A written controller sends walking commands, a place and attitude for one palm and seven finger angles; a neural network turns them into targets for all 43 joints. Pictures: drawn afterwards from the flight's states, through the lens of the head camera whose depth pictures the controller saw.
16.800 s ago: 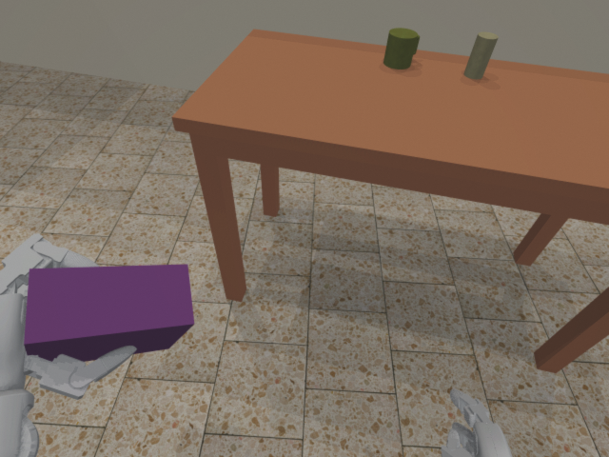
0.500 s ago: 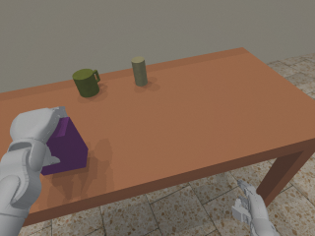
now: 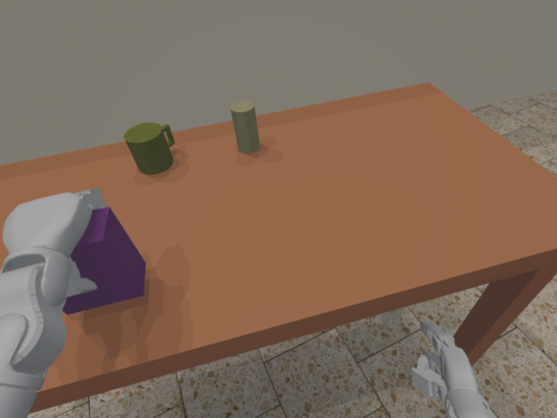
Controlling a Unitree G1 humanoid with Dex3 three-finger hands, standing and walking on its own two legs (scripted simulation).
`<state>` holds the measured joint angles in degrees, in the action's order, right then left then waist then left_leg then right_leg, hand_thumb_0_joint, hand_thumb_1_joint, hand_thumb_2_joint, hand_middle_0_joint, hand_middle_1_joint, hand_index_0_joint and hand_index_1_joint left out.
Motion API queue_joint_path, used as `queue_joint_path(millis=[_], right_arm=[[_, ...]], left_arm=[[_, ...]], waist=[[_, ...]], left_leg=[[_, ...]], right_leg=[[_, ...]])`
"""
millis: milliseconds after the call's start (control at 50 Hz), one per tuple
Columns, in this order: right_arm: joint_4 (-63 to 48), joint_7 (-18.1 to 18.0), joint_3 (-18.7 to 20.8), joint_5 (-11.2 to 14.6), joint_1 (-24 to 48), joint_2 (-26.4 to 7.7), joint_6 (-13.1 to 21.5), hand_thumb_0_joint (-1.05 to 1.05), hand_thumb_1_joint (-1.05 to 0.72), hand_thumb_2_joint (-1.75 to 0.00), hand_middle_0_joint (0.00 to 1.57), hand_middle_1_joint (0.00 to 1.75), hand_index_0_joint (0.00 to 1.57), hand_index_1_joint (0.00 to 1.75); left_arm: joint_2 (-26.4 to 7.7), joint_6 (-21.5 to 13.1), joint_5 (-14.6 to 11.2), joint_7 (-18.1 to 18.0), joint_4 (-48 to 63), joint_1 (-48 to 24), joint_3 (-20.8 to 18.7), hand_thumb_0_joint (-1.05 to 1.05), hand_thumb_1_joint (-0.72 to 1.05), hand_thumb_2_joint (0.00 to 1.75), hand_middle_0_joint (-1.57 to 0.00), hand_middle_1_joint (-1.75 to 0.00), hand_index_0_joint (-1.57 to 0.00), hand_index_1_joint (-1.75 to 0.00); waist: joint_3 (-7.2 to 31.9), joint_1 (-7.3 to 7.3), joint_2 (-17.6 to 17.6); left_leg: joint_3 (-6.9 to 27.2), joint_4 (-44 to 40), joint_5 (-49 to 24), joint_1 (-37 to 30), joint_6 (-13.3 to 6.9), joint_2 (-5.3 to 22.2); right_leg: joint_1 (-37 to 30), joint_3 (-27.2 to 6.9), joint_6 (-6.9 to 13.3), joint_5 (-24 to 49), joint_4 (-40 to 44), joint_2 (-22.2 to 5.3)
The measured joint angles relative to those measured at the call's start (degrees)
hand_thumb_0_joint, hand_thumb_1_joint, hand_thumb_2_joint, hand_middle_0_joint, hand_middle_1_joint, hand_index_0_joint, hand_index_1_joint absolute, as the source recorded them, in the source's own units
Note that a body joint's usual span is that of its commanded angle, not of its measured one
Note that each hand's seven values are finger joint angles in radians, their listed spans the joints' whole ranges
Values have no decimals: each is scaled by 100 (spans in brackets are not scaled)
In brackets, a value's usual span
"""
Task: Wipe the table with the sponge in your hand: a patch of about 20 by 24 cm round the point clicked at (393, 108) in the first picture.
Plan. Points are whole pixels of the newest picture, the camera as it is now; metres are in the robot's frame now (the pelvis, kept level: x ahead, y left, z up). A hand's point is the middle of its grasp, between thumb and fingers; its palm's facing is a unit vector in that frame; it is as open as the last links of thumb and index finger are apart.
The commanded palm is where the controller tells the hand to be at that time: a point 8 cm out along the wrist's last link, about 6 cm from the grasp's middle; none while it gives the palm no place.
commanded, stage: move the sponge above the wiping area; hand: left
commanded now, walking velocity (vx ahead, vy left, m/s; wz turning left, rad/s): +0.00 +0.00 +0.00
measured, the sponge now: (95, 271) +0.25 +0.32 +0.09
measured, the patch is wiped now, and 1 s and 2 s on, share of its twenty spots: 0.00 0.00 0.00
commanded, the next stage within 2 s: lower the sponge onto the table in 0.70 s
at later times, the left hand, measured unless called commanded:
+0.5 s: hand (83, 243) +0.26 +0.32 +0.15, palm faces +0.04 -0.03 -1.00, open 10.4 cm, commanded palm +0.22 +0.31 +0.22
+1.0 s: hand (78, 250) +0.25 +0.32 +0.14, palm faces +0.03 -0.02 -1.00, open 10.4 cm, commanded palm +0.21 +0.32 +0.22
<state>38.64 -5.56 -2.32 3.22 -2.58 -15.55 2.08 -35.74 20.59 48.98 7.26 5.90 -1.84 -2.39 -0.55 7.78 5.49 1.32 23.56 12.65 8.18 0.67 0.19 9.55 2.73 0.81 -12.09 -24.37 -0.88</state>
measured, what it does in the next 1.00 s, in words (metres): stands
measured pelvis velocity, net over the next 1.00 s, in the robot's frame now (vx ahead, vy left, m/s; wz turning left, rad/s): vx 0.00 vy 0.00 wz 0.00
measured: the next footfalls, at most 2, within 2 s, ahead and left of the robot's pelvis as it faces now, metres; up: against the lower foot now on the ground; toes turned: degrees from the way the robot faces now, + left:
none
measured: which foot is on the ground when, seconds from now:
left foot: down 0.00-1.00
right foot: down 0.00-1.00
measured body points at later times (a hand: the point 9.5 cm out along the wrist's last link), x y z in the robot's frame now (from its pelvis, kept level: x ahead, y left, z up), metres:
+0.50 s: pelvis +0.00 +0.00 +0.00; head -0.01 -0.04 +0.45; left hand +0.25 +0.31 +0.20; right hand +0.25 -0.20 -0.08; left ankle +0.00 +0.13 -0.74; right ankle +0.01 -0.11 -0.74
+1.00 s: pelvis +0.00 +0.00 +0.00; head -0.01 -0.04 +0.45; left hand +0.24 +0.31 +0.20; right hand +0.25 -0.20 -0.08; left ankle +0.00 +0.13 -0.74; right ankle +0.01 -0.11 -0.74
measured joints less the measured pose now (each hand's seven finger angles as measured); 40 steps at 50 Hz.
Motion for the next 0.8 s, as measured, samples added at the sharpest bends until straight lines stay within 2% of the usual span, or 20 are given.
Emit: queue_joint_path(millis=[460, 580, 680, 800], right_arm=[[15, -34, -54, 29, 63, 19, 10, 1, -90, -90, 20, 30, 20, 30], [18, -26, -40, 9, 32, 39, 30, 1, -90, -90, 20, 30, 20, 30], [20, 28, -61, 8, 74, 39, -23, 1, -90, -90, 20, 30, 20, 30], [-41, 47, -52, 27, 27, -17, -44, 1, -90, -90, 20, 30, 21, 31]], left_arm=[[-35, -50, 22, 178, -200, -265, 75, -1, -52, 103, -68, -132, -71, -131], [34, -147, 15, 73, -39, -224, 149, -1, -52, 103, -69, -132, -71, -131], [-46, -7, -20, 19, -105, -221, 31, -1, -52, 103, -69, -132, -71, -131], [-124, 133, -70, 155, -7, -42, -114, -1, -52, 103, -68, -132, -71, -131]], waist=[[-12, -19, 31], [6, -6, 26], [21, -25, 26], [56, -41, 55]], left_leg=[[21, 2, -43, 54, 11, -2], [10, -26, -42, 23, 17, 1], [-17, -7, -22, 34, 31, 22], [15, 59, 13, 80, 28, 18]], right_leg=[[59, 15, 14, 25, -24, -1], [45, 4, 18, 14, -22, 2], [74, -24, 31, 0, -53, 24], [94, 6, 24, -33, -92, 20]])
